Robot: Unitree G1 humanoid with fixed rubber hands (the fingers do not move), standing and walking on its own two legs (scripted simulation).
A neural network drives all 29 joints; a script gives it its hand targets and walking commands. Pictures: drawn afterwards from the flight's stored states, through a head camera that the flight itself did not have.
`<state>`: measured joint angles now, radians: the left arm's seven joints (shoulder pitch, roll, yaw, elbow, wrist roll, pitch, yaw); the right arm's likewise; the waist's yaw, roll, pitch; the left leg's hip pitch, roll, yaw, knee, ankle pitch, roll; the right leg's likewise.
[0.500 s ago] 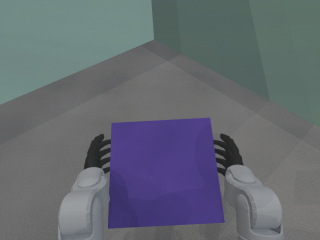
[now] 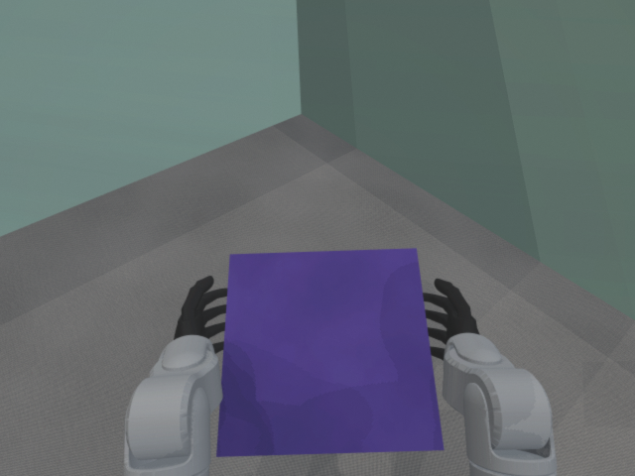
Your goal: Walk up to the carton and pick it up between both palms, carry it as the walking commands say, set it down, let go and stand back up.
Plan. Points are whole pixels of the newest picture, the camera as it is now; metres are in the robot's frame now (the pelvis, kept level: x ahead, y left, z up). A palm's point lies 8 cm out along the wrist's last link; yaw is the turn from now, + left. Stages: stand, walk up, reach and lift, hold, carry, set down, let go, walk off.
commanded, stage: carry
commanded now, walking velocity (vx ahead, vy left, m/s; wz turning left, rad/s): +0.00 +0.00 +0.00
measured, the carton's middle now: (326, 355) +0.29 +0.00 +0.00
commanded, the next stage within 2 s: none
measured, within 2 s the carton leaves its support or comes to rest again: neither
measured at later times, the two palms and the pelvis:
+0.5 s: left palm (240, 282) +0.41 +0.12 +0.02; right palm (434, 271) +0.41 -0.17 +0.02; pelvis +0.13 -0.03 -0.02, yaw +2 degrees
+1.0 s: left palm (229, 256) +0.43 +0.14 +0.05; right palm (427, 271) +0.40 -0.15 +0.04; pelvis +0.16 +0.02 -0.05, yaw -7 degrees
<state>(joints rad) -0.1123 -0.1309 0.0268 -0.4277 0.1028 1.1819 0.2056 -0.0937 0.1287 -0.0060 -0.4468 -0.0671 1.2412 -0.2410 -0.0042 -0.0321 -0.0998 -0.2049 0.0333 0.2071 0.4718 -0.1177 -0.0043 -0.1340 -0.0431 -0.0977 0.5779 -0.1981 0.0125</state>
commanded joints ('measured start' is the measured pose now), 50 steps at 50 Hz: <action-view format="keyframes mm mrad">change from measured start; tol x32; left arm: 1 -386 -915 -494 26 -310 -25 -242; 9 -326 -1001 -575 -93 -342 -55 -237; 13 -286 -793 -351 328 -167 -140 -259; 19 -445 -1075 -610 -218 -411 -224 -264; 29 -315 -785 -448 156 -212 -272 -273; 31 -425 -974 -680 -284 -402 -194 -241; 50 -387 -988 -606 -119 -397 11 -218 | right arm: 1 -455 948 501 3 296 -83 254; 50 -407 929 519 -191 335 -65 256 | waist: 1 -28 263 -136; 14 7 -186 -285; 50 13 215 -164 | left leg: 1 672 168 -172 26 1358 110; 6 322 124 -54 7 864 65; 12 -39 -60 -143 223 -523 -13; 33 109 115 -126 208 501 26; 38 -21 36 -74 84 -46 -29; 44 427 301 -160 156 1329 86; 50 141 270 -71 194 1004 38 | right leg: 1 -614 126 -69 355 -319 57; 4 -625 19 75 189 -429 29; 11 182 -263 370 -177 912 -161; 23 38 -110 117 -88 564 -48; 37 12 -159 211 47 1037 -96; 41 -274 -46 117 134 644 -26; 44 -580 92 -18 150 -313 10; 50 -312 63 -64 102 9 -31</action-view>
